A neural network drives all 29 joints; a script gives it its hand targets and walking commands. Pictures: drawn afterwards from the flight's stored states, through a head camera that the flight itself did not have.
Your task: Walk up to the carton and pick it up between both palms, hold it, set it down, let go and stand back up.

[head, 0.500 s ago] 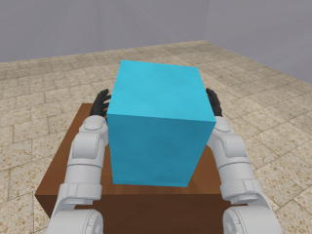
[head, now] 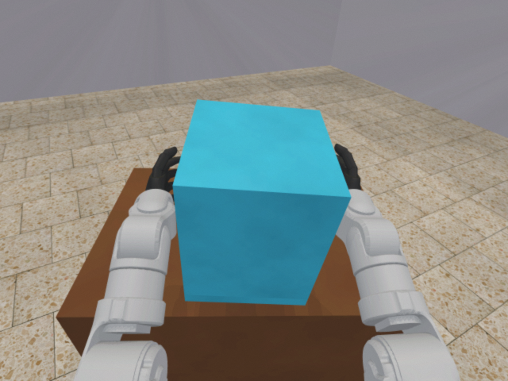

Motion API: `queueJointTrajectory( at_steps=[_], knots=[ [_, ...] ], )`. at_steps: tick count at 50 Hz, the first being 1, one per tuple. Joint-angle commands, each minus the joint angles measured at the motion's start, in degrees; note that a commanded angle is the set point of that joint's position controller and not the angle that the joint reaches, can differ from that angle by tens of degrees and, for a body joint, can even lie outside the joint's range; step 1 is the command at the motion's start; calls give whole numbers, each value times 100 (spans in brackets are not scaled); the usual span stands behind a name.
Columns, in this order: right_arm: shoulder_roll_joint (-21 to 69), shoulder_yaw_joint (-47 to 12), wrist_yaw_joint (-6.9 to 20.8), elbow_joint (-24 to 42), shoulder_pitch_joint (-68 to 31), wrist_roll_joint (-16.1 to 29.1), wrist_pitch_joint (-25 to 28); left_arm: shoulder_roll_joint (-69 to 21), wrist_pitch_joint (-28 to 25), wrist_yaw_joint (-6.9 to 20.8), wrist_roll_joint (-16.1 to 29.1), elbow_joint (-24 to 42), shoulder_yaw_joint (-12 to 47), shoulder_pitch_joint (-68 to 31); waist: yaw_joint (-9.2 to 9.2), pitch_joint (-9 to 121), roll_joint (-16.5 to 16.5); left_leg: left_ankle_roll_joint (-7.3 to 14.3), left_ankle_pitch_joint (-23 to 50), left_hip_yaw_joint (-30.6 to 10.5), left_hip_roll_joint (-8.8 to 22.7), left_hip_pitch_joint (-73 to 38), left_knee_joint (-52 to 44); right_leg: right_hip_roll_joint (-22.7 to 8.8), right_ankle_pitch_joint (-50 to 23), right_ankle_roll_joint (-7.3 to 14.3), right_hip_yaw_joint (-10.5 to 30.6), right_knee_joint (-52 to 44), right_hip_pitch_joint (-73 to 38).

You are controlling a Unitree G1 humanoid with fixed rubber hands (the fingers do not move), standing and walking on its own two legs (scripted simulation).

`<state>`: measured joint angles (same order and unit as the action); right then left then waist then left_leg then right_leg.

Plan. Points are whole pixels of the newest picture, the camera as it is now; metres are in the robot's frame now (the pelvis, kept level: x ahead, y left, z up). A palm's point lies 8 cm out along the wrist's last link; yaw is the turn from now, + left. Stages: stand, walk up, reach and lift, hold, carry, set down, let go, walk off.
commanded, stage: hold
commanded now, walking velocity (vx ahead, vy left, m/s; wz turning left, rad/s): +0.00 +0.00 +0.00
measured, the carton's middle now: (252, 205) +0.37 +0.02 +0.16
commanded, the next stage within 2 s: none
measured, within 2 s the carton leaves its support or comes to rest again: neither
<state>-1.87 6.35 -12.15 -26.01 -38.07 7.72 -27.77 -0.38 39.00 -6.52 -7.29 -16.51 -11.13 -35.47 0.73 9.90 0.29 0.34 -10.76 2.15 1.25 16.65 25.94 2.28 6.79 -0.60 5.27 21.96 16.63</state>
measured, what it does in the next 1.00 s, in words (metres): stands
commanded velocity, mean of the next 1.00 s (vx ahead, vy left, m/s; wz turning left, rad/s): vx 0.00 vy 0.00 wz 0.00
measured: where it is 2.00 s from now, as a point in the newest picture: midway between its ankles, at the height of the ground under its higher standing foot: outside the picture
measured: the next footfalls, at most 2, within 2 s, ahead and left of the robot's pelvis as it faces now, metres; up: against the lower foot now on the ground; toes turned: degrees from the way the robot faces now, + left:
none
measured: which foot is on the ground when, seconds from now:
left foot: down 0.00-1.00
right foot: down 0.00-1.00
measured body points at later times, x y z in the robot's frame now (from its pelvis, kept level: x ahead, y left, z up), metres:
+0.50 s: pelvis +0.00 +0.00 +0.00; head -0.06 +0.01 +0.45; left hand +0.37 +0.17 +0.18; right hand +0.39 -0.13 +0.19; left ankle +0.03 +0.11 -0.74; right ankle +0.05 -0.13 -0.74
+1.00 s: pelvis +0.00 +0.00 +0.00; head -0.05 +0.01 +0.45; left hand +0.37 +0.17 +0.17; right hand +0.39 -0.13 +0.18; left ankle +0.03 +0.11 -0.74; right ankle +0.05 -0.13 -0.74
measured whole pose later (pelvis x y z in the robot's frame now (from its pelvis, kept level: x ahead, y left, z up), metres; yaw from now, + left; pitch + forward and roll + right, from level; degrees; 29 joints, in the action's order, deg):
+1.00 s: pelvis +0.00 +0.00 +0.00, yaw +0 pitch +1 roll -1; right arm -1.9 6.2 -12.3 -27.1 -37.7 7.7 -28.4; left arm -0.7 39.0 -6.1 -7.5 -18.1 -11.5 -34.9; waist 0.7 9.2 0.3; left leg 0.5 -10.7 2.1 1.2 16.2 25.9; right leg 2.3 6.6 -0.6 5.3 21.7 16.1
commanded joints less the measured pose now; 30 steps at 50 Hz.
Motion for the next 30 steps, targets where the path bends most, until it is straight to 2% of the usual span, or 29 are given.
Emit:
queueJointTrajectory(
  at_steps=[1,2,3,4,5,6,7,9,10,11,12,13,14,15,16,17,18,19,20,21,22,23,24,25,26,27,28,29,30],
  knots=[
    [3721,-2768,828,1729,-5201,1024,377,-3867,-540,901,897,1469,2976,-5422,-524,2623,-105,-155,930,-506,-254,-1631,-590,212,-491,-26,-592,-551,-1558],
    [3878,-2749,819,1537,-5128,969,367,-3813,-622,906,953,1616,2912,-5814,-569,2589,11,-141,637,-454,-303,-1490,-667,197,-328,-62,-600,-539,-1659],
    [3858,-2699,841,1530,-4918,941,369,-3894,-636,907,937,1595,2909,-5645,-620,2521,-22,-167,685,-495,-259,-1545,-684,213,-307,-24,-599,-577,-1555],
    [4021,-2984,811,1721,-4961,1099,390,-3823,-615,939,956,1673,2971,-5504,-547,2797,-138,-113,1152,-458,-327,-1652,-533,153,-931,-57,-522,-510,-1835],
    [3894,-2845,765,1917,-5154,1082,418,-3926,-570,951,980,1437,2991,-5319,-610,2744,-54,-159,1033,-471,-333,-1484,-621,180,-948,-63,-546,-499,-1936],
    [3891,-2853,766,1891,-5158,1091,405,-3897,-571,970,937,1523,3006,-5322,-535,2772,-94,-140,1084,-479,-326,-1527,-609,183,-958,-76,-546,-492,-1922],
    [3971,-2942,742,1850,-4979,1131,379,-3896,-561,994,904,1641,2933,-5302,-613,2774,-82,-139,1218,-447,-332,-1658,-537,204,-1057,-68,-573,-458,-1891],
    [4018,-3065,733,2116,-5141,1191,425,-3810,-575,968,864,1732,2922,-5381,-441,2856,-91,-98,1178,-402,-409,-1623,-531,142,-1106,-134,-537,-468,-2078],
    [3997,-3062,691,1908,-4971,1171,394,-3951,-554,970,834,1791,3016,-5218,-567,2803,-250,-167,1365,-376,-427,-1674,-535,149,-1254,-131,-563,-468,-2101],
    [3964,-3073,659,2155,-5036,1233,367,-3859,-543,984,949,1712,3025,-5167,-566,2982,-146,-131,1272,-419,-424,-1585,-508,156,-1316,-166,-516,-456,-2224],
    [3945,-2993,674,2255,-5174,1164,401,-4067,-581,974,1075,1838,3259,-5407,-620,3106,-264,-226,1238,-464,-327,-1721,-523,197,-1097,-91,-575,-431,-1978],
    [4095,-3184,702,2486,-5209,1244,386,-4043,-642,923,1140,2191,3321,-5521,-579,3131,-233,-191,1495,-522,-357,-1687,-440,194,-1297,-98,-528,-428,-1983],
    [4074,-3233,675,2706,-5137,1303,405,-4157,-630,911,1097,2184,3329,-5340,-571,3344,-273,-218,1910,-535,-338,-1820,-356,230,-1659,-70,-528,-353,-2136],
    [3976,-3236,661,2457,-4954,1281,359,-3966,-654,897,1142,2447,3424,-5464,-630,3422,-298,-250,1911,-515,-317,-2096,-314,287,-1505,-100,-609,-384,-1901],
    [3969,-3200,675,2221,-4946,1286,333,-3866,-595,886,1051,2118,3265,-5467,-602,3041,-312,-234,1696,-513,-348,-1888,-360,213,-1411,-103,-534,-432,-1909],
    [3783,-3004,683,2116,-4947,1233,326,-3961,-557,919,1064,2056,3270,-5445,-699,2840,-245,-280,1606,-535,-260,-1789,-455,250,-1153,-69,-604,-466,-1846],
    [3780,-3090,720,1819,-4772,1129,267,-3788,-529,936,888,1820,3039,-5296,-531,2586,-197,-208,1288,-451,-312,-1832,-524,229,-732,-81,-619,-542,-1710],
    [3674,-2853,765,1848,-5204,1102,347,-3922,-432,970,796,1309,2955,-5244,-494,2391,-296,-191,939,-480,-307,-1626,-585,219,-324,-41,-582,-611,-1529],
    [3724,-2814,757,1897,-5247,1059,383,-3858,-460,994,859,1354,2906,-5351,-602,2613,-57,-150,867,-436,-296,-1669,-591,198,-465,-59,-593,-598,-1605],
    [3671,-2784,735,1680,-4935,1000,319,-3842,-432,1008,793,1477,2945,-5182,-623,2346,-285,-193,942,-424,-313,-1580,-637,180,-602,-5,-581,-606,-1694],
    [3729,-2621,731,1439,-4958,966,308,-3819,-440,1052,737,1368,2820,-5285,-623,2259,-183,-111,681,-395,-315,-1431,-675,142,-474,-46,-555,-594,-1816],
    [3786,-2657,795,1226,-5002,939,275,-3676,-445,1048,653,1225,2588,-5374,-498,1957,15,-68,469,-428,-299,-1296,-812,139,-211,-55,-571,-601,-1784],
    [3879,-2614,804,1346,-5252,881,341,-3916,-466,1053,770,1196,2719,-5434,-587,2180,-91,-72,360,-419,-278,-1383,-836,114,-176,-33,-593,-611,-1665],
    [3911,-2629,811,1749,-5378,875,431,-3904,-529,1063,858,1273,2787,-5474,-545,2497,30,-33,428,-393,-297,-1362,-786,116,-304,-32,-564,-594,-1750],
    [3965,-2717,795,1836,-5349,950,429,-3991,-551,1041,898,1419,2945,-5531,-604,2494,-176,-117,516,-403,-330,-1469,-704,130,-310,-51,-588,-567,-1685],
    [4032,-2715,816,1727,-5366,950,424,-3904,-626,1007,912,1520,2797,-5767,-548,2467,-31,-40,474,-462,-334,-1429,-705,143,-265,-66,-527,-588,-1667],
    [4129,-2894,817,2136,-5340,1082,522,-4059,-707,956,1150,2097,3234,-5902,-614,3146,-322,-213,1183,-461,-283,-1794,-495,179,-794,-29,-589,-441,-1648],
    [4086,-2910,816,1808,-5177,1029,415,-3976,-710,921,1123,2009,3204,-5979,-638,2865,-235,-200,1051,-511,-289,-1640,-557,174,-637,-54,-556,-458,-1632],
    [4130,-2951,793,1946,-5141,1080,455,-4094,-697,929,1107,2043,3241,-5906,-678,3110,-348,-203,1225,-514,-316,-1711,-500,135,-936,-15,-553,-437,-1796]
  ],
)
